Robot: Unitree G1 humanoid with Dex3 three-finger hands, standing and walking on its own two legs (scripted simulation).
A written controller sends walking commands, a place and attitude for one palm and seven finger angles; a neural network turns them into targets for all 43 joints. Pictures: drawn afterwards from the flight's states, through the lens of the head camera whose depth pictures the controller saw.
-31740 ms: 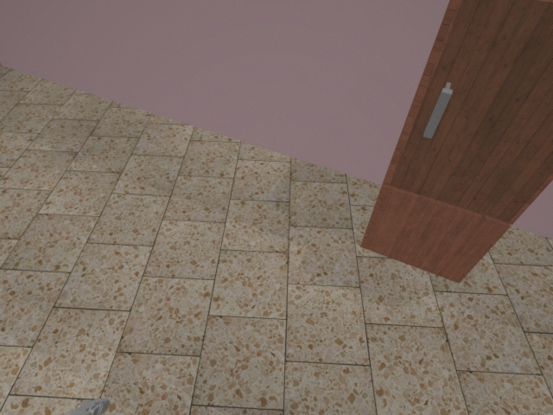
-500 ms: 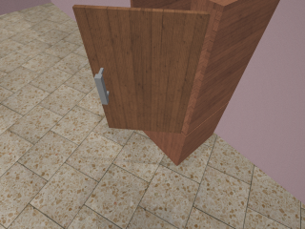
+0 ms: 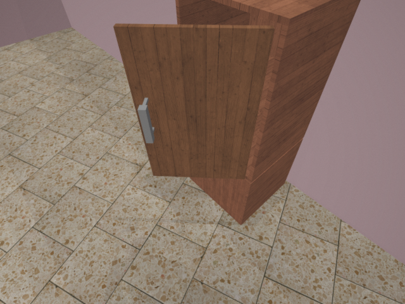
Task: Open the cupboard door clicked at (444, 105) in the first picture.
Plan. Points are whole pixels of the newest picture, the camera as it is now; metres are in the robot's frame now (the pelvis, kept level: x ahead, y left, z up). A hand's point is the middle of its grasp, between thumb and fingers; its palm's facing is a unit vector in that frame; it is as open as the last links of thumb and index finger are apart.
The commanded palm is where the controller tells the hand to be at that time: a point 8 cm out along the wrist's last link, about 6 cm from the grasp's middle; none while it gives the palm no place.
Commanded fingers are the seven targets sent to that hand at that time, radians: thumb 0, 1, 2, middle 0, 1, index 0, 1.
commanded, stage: come to a stop and stand still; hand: left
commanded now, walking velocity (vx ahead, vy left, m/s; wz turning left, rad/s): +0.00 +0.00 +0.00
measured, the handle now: (148, 120) +0.62 +0.21 -0.02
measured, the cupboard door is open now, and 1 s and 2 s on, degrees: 45 45 45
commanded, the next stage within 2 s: look again from close up in 0.08 s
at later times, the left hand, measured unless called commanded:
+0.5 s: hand out of the picture +0.06 +0.17 -0.17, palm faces -0.02 -0.98 -0.21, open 7.4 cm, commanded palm none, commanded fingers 0.00 0.90 0.90 -0.20 -0.30 -0.20 -0.30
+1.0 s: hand (124, 245) +0.24 +0.18 -0.02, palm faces +0.24 -0.97 -0.08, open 7.6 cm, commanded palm +0.16 +0.23 -0.06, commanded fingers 0.00 0.64 0.79 -0.22 -0.47 -0.22 -0.47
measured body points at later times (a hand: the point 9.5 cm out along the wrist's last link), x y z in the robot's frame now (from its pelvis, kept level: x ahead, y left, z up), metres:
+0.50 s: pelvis +0.03 -0.01 +0.00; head +0.05 -0.02 +0.45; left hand +0.06 +0.22 -0.15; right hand +0.05 -0.25 -0.16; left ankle +0.00 +0.08 -0.74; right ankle +0.03 -0.14 -0.74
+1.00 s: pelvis +0.03 -0.03 -0.02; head +0.06 -0.04 +0.43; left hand +0.22 +0.23 -0.01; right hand +0.17 -0.28 -0.12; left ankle +0.00 +0.08 -0.74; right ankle +0.03 -0.14 -0.74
